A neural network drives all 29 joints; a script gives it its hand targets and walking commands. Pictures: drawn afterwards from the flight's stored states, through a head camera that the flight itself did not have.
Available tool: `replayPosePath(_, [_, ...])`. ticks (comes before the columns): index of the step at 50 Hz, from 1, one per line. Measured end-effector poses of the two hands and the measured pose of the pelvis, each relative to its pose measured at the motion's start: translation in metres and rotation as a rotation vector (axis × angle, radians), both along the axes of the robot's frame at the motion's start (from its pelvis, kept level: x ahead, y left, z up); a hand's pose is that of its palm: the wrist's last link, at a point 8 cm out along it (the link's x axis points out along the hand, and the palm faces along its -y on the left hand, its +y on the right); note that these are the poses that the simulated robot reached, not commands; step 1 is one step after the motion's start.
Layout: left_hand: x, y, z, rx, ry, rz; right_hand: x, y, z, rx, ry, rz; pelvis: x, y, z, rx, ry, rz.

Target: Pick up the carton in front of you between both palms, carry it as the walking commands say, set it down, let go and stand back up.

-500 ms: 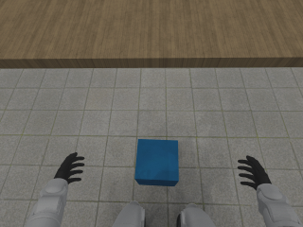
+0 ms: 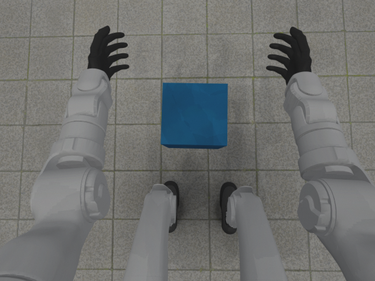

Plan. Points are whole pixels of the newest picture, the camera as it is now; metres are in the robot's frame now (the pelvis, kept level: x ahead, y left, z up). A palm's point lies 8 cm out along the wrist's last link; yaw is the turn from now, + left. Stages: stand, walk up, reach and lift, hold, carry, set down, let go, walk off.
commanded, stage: reach and lift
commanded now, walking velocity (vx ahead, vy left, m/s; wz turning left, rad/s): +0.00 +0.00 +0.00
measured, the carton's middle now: (194, 120) +0.48 +0.02 -0.50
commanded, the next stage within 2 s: none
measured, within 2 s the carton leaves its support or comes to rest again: leaves its support in 1.74 s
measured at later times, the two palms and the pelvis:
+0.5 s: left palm (129, 109) +0.48 +0.22 -0.32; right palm (263, 110) +0.48 -0.18 -0.32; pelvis +0.00 -0.01 -0.16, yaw -1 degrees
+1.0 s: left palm (142, 114) +0.49 +0.21 -0.45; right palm (252, 111) +0.50 -0.18 -0.44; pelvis -0.02 -0.01 -0.26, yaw -1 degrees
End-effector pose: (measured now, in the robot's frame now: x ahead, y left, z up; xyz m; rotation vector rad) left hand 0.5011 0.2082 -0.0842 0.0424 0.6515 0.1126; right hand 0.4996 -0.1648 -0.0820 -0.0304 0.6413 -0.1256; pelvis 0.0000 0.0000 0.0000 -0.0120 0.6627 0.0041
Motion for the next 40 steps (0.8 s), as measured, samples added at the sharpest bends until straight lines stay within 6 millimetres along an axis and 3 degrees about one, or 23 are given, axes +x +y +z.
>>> replayPosePath(5, [0.007, -0.005, -0.033, -0.005, 0.000, 0.015, 0.007, 0.004, -0.033, 0.010, -0.001, -0.006, 0.006, 0.000, -0.014, -0.001, 0.081, 0.000])
replayPosePath(9, [0.002, -0.005, -0.069, 0.005, 0.021, 0.028, 0.001, 0.002, -0.073, 0.005, 0.033, -0.008, 0.014, -0.001, -0.033, -0.001, 0.144, -0.002])
replayPosePath(17, [-0.020, 0.006, -0.162, 0.024, 0.066, 0.049, -0.020, -0.010, -0.172, -0.015, 0.083, -0.010, 0.016, -0.004, -0.095, 0.001, 0.215, -0.006])
replayPosePath(21, [-0.024, 0.010, -0.201, 0.028, 0.057, 0.049, -0.022, -0.013, -0.210, -0.021, 0.069, -0.007, 0.009, -0.007, -0.131, 0.002, 0.200, -0.011])
replayPosePath(29, [-0.022, 0.005, -0.262, 0.013, 0.055, 0.046, -0.018, -0.008, -0.265, -0.010, 0.066, -0.006, -0.009, -0.010, -0.188, 0.001, 0.129, -0.016])
replayPosePath(40, [-0.023, -0.004, -0.336, 0.018, 0.103, 0.051, -0.016, -0.003, -0.336, -0.016, 0.119, 0.011, -0.023, -0.008, -0.238, 0.003, 0.045, -0.018])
